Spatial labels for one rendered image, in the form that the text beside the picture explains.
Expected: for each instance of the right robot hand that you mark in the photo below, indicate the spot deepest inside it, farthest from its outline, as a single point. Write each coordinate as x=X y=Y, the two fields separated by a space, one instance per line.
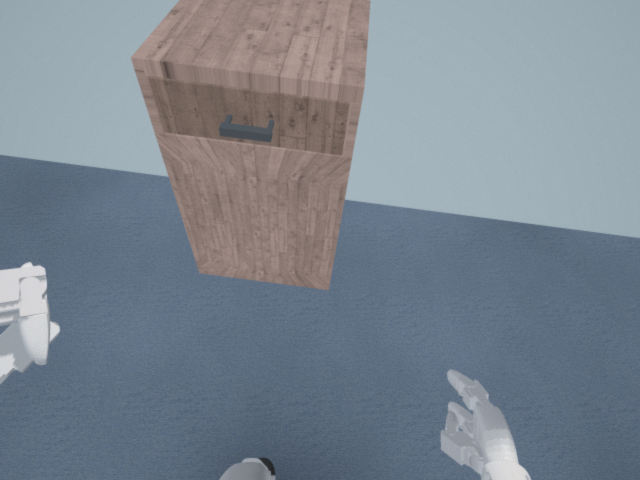
x=486 y=436

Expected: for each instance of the robot left foot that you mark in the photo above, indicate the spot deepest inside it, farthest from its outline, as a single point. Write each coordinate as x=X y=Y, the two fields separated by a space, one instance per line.
x=268 y=464

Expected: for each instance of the robot right forearm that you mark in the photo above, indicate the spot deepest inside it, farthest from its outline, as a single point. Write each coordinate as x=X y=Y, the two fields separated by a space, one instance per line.
x=504 y=470

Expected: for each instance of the handle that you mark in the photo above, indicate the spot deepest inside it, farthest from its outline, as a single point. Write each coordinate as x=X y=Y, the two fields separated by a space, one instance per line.
x=227 y=129

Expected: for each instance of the cabinet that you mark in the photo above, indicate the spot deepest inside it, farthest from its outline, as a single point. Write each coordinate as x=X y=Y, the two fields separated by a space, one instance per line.
x=252 y=211

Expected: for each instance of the drawer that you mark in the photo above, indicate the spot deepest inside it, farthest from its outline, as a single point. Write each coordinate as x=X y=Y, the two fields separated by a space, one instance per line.
x=300 y=122

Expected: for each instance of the left robot shin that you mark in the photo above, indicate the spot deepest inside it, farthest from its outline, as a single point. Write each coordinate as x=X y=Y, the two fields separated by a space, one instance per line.
x=254 y=460

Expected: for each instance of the left robot hand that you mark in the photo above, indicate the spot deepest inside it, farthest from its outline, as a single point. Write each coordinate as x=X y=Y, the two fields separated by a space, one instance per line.
x=24 y=305

